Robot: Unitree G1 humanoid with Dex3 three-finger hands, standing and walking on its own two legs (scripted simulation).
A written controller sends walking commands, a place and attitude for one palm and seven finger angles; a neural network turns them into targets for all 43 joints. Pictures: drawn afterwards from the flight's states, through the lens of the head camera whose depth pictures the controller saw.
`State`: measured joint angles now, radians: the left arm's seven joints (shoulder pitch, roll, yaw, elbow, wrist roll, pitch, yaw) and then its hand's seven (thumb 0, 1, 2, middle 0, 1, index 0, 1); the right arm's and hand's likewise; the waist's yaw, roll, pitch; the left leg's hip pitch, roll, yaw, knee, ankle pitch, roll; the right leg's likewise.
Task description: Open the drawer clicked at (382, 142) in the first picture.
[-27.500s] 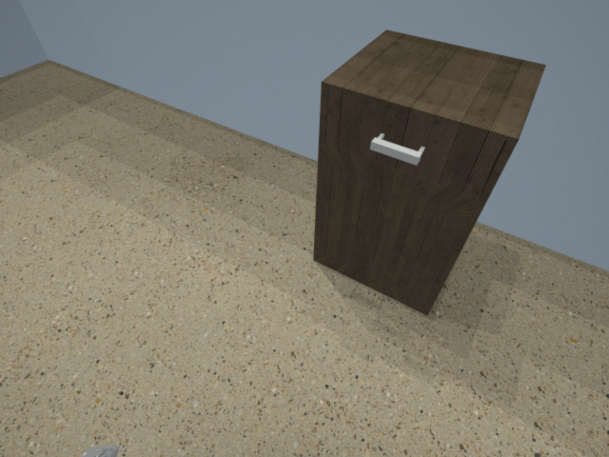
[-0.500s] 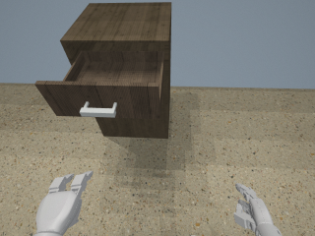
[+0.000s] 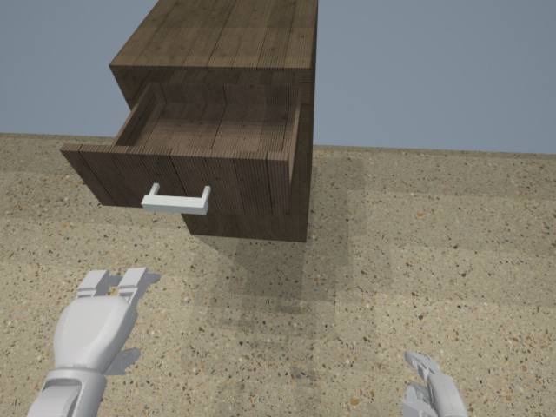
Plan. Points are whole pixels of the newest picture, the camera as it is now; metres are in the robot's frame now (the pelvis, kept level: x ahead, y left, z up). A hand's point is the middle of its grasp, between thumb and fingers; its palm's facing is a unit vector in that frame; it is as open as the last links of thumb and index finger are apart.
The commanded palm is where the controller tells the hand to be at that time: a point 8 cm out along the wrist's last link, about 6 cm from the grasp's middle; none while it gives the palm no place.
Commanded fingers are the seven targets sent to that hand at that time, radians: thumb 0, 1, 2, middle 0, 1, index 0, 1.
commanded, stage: raise the hand with hooked fingers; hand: left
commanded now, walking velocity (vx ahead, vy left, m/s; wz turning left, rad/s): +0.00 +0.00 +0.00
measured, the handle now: (178, 196) +0.51 +0.27 -0.06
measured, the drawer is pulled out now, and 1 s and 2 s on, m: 0.30 0.30 0.30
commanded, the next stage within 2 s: move the hooked fingers above the handle in 1.04 s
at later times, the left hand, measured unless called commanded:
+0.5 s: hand (103, 261) +0.29 +0.27 +0.08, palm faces +0.05 -0.07 -1.00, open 13.6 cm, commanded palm +0.27 +0.27 +0.14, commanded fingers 0.00 -0.50 0.30 -0.30 -1.20 -0.30 -1.20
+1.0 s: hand (102, 254) +0.29 +0.26 +0.09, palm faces +0.02 -0.08 -1.00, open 13.8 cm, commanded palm +0.27 +0.27 +0.15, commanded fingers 0.00 -0.50 0.30 -0.30 -1.20 -0.30 -1.20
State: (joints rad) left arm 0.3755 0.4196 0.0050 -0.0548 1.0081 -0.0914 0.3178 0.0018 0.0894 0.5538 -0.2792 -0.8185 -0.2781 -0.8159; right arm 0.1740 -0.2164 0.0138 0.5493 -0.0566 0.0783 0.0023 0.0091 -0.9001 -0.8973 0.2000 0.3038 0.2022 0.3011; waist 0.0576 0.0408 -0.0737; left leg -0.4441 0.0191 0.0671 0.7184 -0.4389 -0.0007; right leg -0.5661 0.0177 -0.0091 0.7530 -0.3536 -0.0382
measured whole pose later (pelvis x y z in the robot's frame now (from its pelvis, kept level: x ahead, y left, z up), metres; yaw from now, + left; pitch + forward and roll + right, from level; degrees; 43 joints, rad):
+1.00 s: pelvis -0.01 +0.02 +0.02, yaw +1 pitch +4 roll +0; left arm -0.05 0.49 -0.03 0.06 0.94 -0.11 0.10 0.00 -0.49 0.30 -0.32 -1.20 -0.32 -1.20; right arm 0.18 -0.26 -0.03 0.62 0.00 0.12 -0.01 0.01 -0.90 -0.90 0.20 0.30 0.20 0.30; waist 0.08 0.06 -0.01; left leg -0.25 -0.02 0.05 0.50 -0.32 0.03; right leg -0.35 -0.01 -0.02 0.52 -0.24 -0.01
